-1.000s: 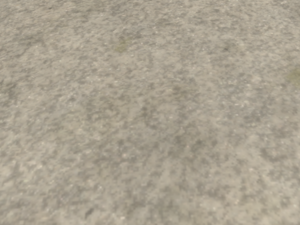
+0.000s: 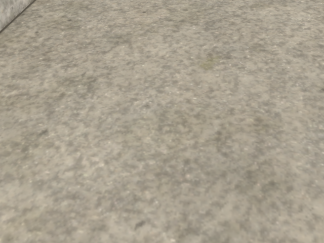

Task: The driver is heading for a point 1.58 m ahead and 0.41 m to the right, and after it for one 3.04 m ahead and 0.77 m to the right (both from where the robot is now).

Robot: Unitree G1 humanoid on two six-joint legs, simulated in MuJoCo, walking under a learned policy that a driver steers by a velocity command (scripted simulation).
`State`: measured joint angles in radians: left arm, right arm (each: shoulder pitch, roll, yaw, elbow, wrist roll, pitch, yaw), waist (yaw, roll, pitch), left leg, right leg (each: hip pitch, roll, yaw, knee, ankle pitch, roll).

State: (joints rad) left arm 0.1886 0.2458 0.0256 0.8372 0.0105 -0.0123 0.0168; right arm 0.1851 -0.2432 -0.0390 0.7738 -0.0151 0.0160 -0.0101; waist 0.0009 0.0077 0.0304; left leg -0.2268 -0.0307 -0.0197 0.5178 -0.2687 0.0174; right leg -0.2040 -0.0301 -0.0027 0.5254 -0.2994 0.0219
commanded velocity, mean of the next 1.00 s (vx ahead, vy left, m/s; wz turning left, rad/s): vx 0.24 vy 0.00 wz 0.01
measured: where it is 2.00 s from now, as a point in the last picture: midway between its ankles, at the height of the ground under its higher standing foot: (172, 185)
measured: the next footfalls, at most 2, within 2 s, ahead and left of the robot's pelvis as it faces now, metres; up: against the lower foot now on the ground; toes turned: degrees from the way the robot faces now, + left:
right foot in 0.98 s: +0.42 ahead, -0.13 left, +0.00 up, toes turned -2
left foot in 1.54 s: +0.71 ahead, +0.11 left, +0.00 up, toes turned +2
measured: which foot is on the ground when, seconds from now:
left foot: down 0.00-1.00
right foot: down 0.00-0.60, up 0.62-0.96, down 0.98-1.00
